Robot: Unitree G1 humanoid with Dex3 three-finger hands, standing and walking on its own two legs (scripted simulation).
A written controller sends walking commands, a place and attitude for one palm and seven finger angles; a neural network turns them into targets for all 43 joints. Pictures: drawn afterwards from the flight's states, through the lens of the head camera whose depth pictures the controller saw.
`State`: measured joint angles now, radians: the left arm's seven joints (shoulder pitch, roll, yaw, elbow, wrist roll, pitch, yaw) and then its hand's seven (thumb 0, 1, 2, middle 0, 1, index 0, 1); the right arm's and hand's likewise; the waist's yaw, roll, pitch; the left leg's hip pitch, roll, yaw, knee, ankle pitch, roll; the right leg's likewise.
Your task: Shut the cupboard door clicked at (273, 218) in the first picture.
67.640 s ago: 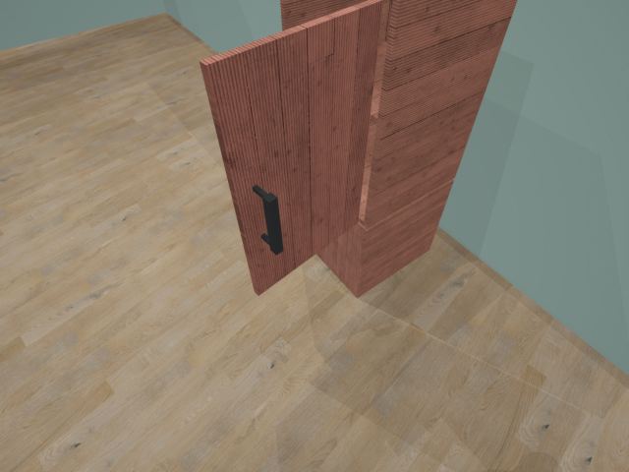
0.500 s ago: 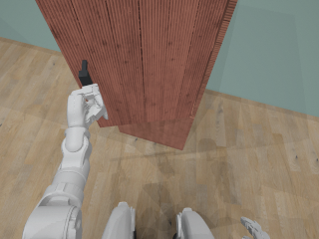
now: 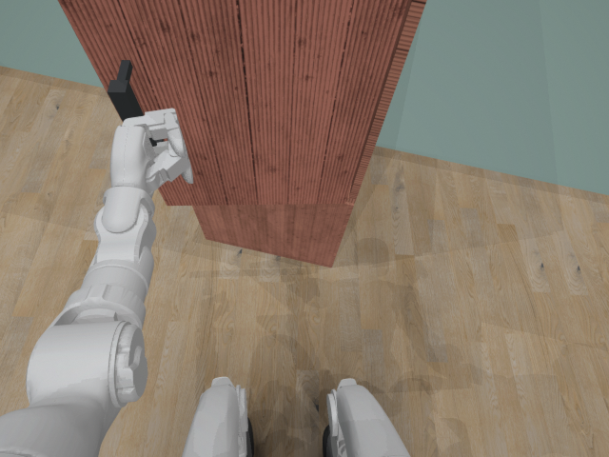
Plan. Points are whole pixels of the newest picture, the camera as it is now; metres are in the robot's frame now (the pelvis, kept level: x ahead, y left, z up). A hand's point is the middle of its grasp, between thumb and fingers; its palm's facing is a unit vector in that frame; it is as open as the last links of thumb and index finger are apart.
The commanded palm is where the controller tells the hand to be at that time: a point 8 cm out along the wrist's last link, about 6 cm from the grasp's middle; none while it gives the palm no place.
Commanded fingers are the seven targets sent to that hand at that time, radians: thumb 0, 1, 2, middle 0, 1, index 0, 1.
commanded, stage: push the door shut along its arc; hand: left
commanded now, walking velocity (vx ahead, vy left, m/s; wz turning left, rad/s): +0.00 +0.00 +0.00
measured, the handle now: (142, 121) +0.56 +0.19 +0.05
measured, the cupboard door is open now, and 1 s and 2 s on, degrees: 15 0 0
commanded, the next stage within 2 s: pull the fist back off the door in 1.00 s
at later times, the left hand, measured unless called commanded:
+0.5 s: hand (207, 119) +0.55 +0.10 +0.06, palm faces -0.20 -0.98 -0.04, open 3.1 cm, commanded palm +0.55 +0.14 +0.05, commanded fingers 0.00 0.90 0.90 -1.30 -1.50 -1.30 -1.50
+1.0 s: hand (218, 94) +0.60 +0.09 +0.06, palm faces -0.30 -0.95 -0.03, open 3.1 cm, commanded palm +0.61 +0.10 +0.05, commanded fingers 0.00 0.90 0.90 -1.30 -1.50 -1.30 -1.50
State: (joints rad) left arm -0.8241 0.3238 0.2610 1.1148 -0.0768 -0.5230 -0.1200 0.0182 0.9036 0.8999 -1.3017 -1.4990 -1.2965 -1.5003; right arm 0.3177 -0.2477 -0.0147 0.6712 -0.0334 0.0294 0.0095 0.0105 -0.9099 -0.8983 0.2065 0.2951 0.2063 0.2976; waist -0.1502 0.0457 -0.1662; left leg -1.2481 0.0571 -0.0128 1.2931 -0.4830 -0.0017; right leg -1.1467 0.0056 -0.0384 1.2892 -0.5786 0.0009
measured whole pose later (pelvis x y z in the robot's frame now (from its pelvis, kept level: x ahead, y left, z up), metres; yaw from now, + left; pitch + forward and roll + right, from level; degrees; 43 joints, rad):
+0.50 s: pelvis -0.01 +0.00 -0.02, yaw -2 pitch +29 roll -4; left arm -1.10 0.47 0.30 1.25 -0.02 -0.42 -0.23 0.02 0.90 0.90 -1.30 -1.50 -1.30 -1.50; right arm 0.35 -0.26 0.01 0.66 -0.04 0.02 0.03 0.01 -0.91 -0.90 0.21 0.30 0.21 0.30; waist -0.24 0.07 -0.16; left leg -1.40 0.08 -0.03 1.38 -0.50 0.00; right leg -1.29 0.03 -0.05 1.35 -0.58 0.00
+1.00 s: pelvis +0.00 +0.00 -0.04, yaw -3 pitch +34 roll -6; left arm -1.33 0.61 0.29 1.29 0.02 -0.27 -0.33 0.00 0.91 0.94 -1.30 -1.50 -1.29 -1.50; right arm 0.39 -0.25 0.04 0.67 -0.05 -0.03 0.03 0.01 -0.91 -0.90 0.21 0.30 0.21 0.30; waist -0.29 0.07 -0.14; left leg -1.53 0.09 -0.05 1.45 -0.52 0.00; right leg -1.40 0.04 -0.06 1.40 -0.59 0.00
